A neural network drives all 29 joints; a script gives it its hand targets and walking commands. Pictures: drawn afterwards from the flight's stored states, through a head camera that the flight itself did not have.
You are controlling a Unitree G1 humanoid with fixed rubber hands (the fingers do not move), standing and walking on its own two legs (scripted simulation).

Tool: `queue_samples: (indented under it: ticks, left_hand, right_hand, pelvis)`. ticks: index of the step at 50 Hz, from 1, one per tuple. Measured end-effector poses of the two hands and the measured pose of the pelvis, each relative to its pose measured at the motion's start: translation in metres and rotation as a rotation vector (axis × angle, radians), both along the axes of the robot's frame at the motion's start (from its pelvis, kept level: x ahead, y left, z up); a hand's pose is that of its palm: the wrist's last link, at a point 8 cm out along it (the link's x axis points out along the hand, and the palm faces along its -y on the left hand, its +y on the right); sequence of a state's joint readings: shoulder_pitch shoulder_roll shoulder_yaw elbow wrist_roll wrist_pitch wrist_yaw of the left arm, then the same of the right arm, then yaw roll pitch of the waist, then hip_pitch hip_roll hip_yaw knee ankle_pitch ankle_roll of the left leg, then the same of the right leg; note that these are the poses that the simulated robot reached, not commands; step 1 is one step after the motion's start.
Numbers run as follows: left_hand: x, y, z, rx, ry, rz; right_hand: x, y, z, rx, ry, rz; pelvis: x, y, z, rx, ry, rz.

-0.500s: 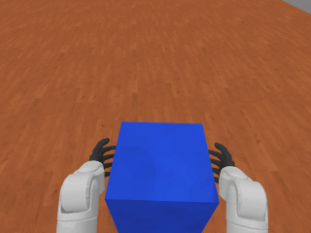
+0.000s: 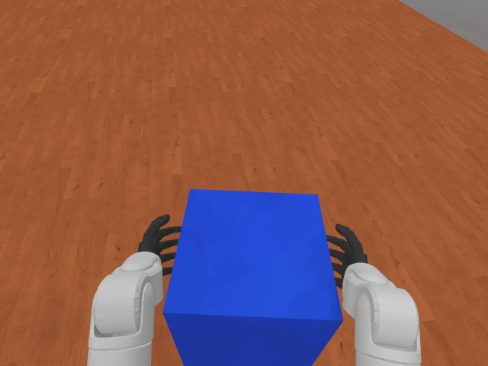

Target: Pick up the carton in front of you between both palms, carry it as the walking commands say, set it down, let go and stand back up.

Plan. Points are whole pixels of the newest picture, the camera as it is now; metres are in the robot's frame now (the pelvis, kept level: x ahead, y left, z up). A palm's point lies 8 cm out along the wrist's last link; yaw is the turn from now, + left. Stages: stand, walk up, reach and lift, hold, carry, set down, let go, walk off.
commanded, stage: carry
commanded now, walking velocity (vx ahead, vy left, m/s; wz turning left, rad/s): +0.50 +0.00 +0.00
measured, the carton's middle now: (249, 284) +0.28 -0.01 -0.01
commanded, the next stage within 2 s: none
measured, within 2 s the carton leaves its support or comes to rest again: neither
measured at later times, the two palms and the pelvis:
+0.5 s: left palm (194, 130) +0.57 +0.11 +0.08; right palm (327, 137) +0.60 -0.18 +0.06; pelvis +0.31 -0.05 +0.00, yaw +4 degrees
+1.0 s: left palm (192, 97) +0.71 +0.14 +0.08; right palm (312, 104) +0.71 -0.16 +0.07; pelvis +0.44 -0.02 -0.01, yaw +1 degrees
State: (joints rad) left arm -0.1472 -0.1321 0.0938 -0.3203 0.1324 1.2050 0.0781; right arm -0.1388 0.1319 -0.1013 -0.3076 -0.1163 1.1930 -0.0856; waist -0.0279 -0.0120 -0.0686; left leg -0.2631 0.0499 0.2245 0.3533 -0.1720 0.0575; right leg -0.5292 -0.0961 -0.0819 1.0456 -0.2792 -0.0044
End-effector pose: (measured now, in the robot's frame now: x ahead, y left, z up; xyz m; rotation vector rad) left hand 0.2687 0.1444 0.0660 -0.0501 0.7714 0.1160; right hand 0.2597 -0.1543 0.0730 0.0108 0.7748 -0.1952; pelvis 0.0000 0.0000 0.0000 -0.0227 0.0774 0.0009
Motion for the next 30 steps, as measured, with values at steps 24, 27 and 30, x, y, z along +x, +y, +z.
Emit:
queue_samples:
  ticks: [24, 27, 30]
  left_hand:
    - [0.297, -0.030, 0.010, 0.070, -0.012, 0.107]
    - [0.324, -0.029, 0.019, 0.066, -0.053, 0.094]
    - [0.351, -0.025, 0.026, 0.054, -0.095, 0.075]
  right_hand:
    - [0.327, -0.029, -0.012, 0.086, -0.014, 0.090]
    - [0.351, -0.028, -0.002, 0.080, -0.055, 0.081]
    - [0.373, -0.025, 0.009, 0.067, -0.097, 0.063]
  pelvis:
    - [0.301, -0.052, -0.001, 0.047, -0.006, 0.062]
    - [0.326, -0.048, 0.000, 0.041, -0.007, 0.054]
    - [0.353, -0.041, -0.003, 0.024, -0.020, 0.047]
